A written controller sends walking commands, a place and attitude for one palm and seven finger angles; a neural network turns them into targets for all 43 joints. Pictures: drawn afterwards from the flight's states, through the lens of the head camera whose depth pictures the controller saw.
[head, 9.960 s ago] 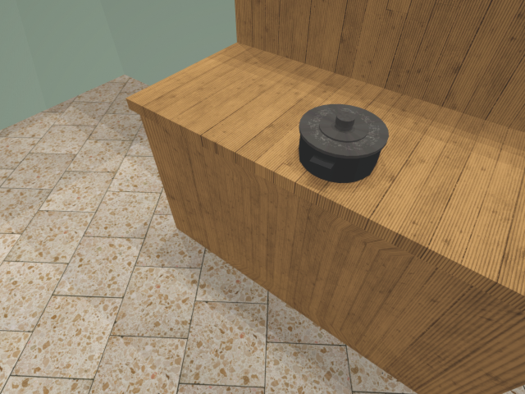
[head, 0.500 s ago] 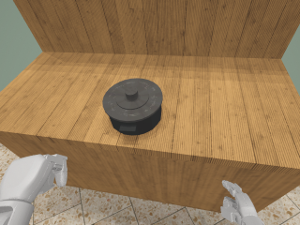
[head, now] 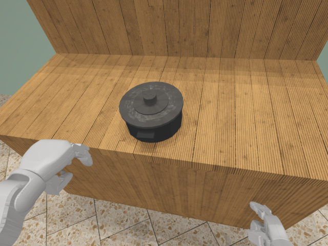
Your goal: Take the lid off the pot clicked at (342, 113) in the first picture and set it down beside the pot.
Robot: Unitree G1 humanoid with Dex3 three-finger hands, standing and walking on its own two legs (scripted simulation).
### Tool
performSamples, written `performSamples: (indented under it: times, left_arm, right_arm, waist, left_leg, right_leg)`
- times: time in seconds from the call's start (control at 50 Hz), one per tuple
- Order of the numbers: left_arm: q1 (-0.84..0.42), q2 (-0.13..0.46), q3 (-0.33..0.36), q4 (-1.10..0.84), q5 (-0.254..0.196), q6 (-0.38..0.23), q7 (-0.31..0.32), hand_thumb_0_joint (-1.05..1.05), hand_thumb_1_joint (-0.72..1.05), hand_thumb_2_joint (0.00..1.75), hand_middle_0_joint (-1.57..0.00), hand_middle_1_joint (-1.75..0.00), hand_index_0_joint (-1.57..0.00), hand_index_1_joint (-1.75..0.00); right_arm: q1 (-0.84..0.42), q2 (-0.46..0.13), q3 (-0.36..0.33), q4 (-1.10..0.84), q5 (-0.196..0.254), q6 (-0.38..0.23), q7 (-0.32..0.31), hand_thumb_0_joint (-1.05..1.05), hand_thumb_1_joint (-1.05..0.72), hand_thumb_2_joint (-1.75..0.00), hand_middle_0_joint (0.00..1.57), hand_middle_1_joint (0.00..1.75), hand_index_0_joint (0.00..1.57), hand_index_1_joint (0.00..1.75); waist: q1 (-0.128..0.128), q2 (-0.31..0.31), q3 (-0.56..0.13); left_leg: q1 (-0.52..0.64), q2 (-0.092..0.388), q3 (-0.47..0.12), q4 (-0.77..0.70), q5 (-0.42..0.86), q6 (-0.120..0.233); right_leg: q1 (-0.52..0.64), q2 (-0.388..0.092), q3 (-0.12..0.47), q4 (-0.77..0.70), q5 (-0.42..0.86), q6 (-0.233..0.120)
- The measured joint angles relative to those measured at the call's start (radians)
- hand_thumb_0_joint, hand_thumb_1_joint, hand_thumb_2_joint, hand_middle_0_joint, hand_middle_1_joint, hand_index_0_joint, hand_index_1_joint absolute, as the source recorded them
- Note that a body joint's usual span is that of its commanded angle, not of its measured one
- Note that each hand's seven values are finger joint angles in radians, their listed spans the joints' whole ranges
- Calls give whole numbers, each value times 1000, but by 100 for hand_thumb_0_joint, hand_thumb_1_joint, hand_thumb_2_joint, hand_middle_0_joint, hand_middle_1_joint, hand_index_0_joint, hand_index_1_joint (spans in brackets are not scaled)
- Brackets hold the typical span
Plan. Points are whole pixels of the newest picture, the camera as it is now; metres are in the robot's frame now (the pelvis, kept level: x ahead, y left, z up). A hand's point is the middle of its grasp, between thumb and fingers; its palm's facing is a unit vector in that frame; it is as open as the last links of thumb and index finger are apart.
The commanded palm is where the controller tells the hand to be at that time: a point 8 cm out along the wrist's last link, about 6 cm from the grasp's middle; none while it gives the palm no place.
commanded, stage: reach forward and open the fingers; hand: left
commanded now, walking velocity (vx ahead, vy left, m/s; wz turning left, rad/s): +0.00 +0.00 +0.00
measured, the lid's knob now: (149, 96) +0.53 +0.11 +0.05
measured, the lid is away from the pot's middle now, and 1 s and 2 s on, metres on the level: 0.00 0.00 0.00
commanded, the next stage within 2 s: move the open hand above the knob in 0.38 s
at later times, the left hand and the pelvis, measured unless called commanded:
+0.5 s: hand (61, 141) +0.29 +0.27 +0.13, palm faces -0.14 -0.03 -0.99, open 10.2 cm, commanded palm +0.28 +0.25 +0.19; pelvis -0.01 +0.02 +0.00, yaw +0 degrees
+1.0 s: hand (89, 119) +0.36 +0.22 +0.13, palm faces -0.20 +0.02 -0.98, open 10.2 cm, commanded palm +0.34 +0.21 +0.19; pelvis +0.00 +0.01 +0.00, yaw +1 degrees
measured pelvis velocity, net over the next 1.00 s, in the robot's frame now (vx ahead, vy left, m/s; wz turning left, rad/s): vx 0.00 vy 0.01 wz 0.01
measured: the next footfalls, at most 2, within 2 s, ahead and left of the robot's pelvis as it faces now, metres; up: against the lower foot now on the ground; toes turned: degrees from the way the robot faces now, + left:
none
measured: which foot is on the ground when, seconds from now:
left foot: down 0.00-1.00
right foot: down 0.00-1.00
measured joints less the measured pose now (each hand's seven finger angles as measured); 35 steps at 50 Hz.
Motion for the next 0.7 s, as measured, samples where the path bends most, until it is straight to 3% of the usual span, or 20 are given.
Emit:
performSamples:
  times: [0.08, 0.14, 0.26, 0.34, 0.4, 0.48, 0.56, 0.64, 0.7]
  left_arm:
    - [-46, 26, -13, 13, 15, -32, 1, 1, -5, 129, -93, -39, -92, -38]
    - [-102, 38, -6, 67, 10, -21, 2, 0, -13, 131, -90, -29, -89, -28]
    - [-171, -19, -50, 95, 8, 35, -17, 0, -23, 134, -85, -16, -84, -15]
    - [-220, 14, -89, 119, 50, 1, -33, 1, -26, 136, -84, -12, -83, -11]
    - [-278, 40, -71, 161, 44, 5, -32, 1, -28, 137, -84, -10, -83, -10]
    - [-321, 6, -53, 183, 12, 61, -39, 0, -29, 138, -83, -9, -83, -9]
    - [-345, -27, -119, 191, 36, 100, -71, 0, -29, 139, -83, -9, -82, -8]
    - [-407, -12, -182, 197, 68, 85, -95, 0, -30, 139, -84, -9, -83, -8]
    - [-455, 0, -169, 233, 60, 85, -95, 1, -30, 139, -84, -9, -83, -8]
  right_arm:
    - [7, 7, 4, 19, -2, -2, -2, 1, -91, -90, 20, 30, 20, 30]
    - [11, 11, 7, 23, 6, 5, 0, 1, -91, -90, 20, 30, 20, 30]
    - [10, 5, 3, 9, 12, 3, 16, 1, -91, -90, 20, 30, 20, 30]
    - [0, 11, 13, 17, 8, 1, 6, 1, -91, -90, 20, 30, 20, 30]
    - [0, 16, 17, 16, 11, 2, 5, 1, -91, -90, 20, 30, 20, 30]
    - [9, 11, 12, 1, 18, 5, 24, 1, -91, -90, 20, 30, 20, 30]
    - [2, 3, 12, 1, 21, 15, 30, 1, -91, -90, 20, 30, 20, 30]
    - [-9, 5, 18, 18, 12, 0, 18, 1, -91, -90, 20, 30, 20, 30]
    - [-10, 9, 22, 22, 13, -1, 19, 1, -91, -90, 20, 30, 20, 30]
  waist:
    - [-4, -7, -3]
    - [-9, -11, -5]
    - [-17, -3, -2]
    - [-19, -11, -3]
    - [-19, -16, -3]
    - [-18, -10, -13]
    - [-18, -5, -11]
    - [-20, -12, -1]
    - [-25, -14, -6]
  left_leg:
    - [5, -4, 3, -5, 5, 4]
    - [9, -7, 5, -8, 9, 5]
    - [11, -17, 11, -16, 19, 15]
    - [14, -21, 15, -16, 19, 18]
    - [14, -22, 12, -14, 19, 18]
    - [9, -26, 9, -17, 20, 20]
    - [8, -31, 7, -17, 19, 23]
    - [7, -33, 1, -12, 16, 23]
    - [7, -33, -2, -13, 14, 21]
  right_leg:
    - [2, -4, 3, 0, 4, 3]
    - [4, -7, 5, 0, 6, 4]
    - [1, -17, 12, 2, 13, 13]
    - [-1, -21, 16, 10, 10, 14]
    - [1, -22, 13, 12, 9, 14]
    - [-4, -26, 10, 12, 8, 17]
    - [-6, -31, 9, 16, 4, 20]
    - [-6, -34, 3, 24, -4, 19]
    - [-6, -33, 1, 25, -7, 18]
